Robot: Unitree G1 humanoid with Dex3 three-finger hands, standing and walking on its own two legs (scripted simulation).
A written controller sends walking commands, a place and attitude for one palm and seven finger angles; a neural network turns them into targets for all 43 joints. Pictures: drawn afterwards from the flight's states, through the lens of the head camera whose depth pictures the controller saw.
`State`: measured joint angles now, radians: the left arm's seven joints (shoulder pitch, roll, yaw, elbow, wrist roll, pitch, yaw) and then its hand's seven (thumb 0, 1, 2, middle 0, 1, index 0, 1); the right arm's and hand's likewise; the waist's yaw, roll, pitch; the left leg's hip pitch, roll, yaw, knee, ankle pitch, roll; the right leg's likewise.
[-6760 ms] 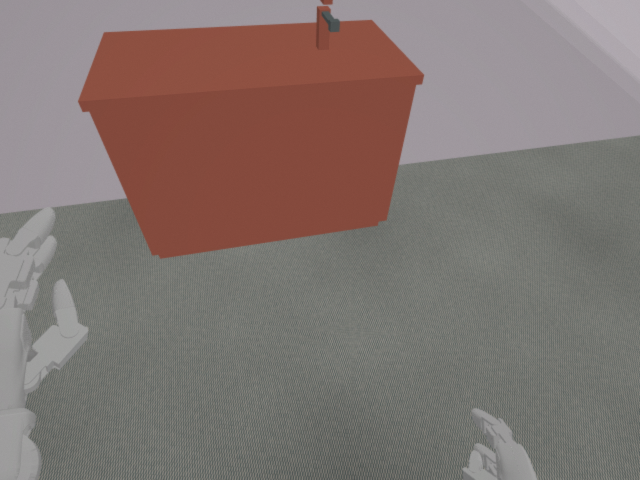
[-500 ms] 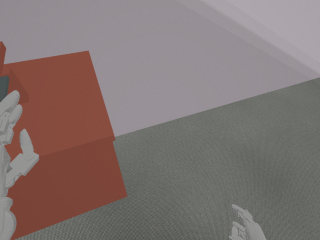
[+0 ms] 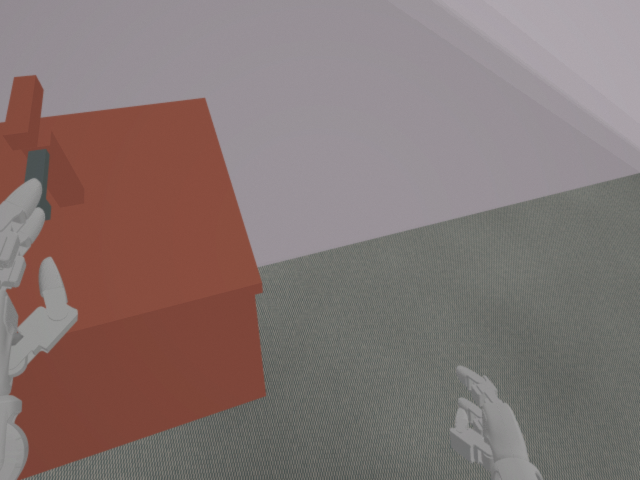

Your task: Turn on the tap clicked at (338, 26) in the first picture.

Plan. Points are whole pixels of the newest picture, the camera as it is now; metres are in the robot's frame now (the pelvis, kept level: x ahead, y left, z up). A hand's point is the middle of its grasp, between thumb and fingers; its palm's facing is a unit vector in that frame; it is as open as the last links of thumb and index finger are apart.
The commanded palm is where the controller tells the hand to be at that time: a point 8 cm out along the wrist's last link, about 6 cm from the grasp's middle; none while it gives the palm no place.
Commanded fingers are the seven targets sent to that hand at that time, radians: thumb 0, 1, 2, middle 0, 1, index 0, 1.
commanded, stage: come to a stop and stand still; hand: left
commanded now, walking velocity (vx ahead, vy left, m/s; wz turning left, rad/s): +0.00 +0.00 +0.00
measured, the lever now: (33, 207) +0.39 +0.41 +0.08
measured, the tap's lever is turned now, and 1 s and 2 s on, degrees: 0 0 0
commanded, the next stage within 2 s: look again from close up in 0.22 s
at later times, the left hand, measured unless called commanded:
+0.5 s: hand (61, 333) +0.20 +0.24 +0.16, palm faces +0.39 -0.84 -0.37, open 7.4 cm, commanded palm +0.15 +0.28 +0.17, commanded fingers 0.00 0.90 0.90 -0.20 -0.30 -0.20 -0.30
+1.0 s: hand (72, 343) +0.20 +0.23 +0.16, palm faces +0.41 -0.85 -0.34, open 7.4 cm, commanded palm +0.14 +0.27 +0.17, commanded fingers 0.00 0.90 0.90 -0.20 -0.30 -0.20 -0.30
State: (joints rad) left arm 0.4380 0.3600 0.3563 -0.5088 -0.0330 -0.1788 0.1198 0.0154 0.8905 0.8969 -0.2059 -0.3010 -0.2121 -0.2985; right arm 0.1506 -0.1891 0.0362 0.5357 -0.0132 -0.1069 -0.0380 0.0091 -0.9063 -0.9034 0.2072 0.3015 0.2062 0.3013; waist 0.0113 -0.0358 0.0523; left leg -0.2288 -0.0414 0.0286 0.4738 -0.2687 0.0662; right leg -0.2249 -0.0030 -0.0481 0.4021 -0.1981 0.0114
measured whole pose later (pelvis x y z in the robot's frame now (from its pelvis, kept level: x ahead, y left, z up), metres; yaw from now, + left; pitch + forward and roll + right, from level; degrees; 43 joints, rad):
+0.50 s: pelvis -0.01 +0.00 +0.00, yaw +0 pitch +0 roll -1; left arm 0.47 0.35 0.34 -0.49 -0.04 -0.17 0.13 0.02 0.89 0.90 -0.21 -0.30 -0.21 -0.30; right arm 0.22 -0.20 0.03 0.57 -0.01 -0.07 -0.06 0.01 -0.91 -0.90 0.21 0.30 0.21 0.30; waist 0.00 -0.01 0.02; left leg -0.22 -0.04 0.02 0.45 -0.24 0.06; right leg -0.22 0.00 -0.05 0.39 -0.18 0.01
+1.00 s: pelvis -0.01 -0.01 -0.01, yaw +2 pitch +1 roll -3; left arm 0.49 0.34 0.31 -0.47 -0.05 -0.19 0.14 0.01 0.89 0.90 -0.21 -0.30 -0.21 -0.30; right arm 0.24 -0.24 0.00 0.58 -0.01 -0.06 -0.06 0.01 -0.91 -0.90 0.21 0.30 0.21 0.30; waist -0.02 0.03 -0.04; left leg -0.29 -0.02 -0.02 0.60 -0.32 0.05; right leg -0.24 0.02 -0.10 0.47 -0.24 -0.01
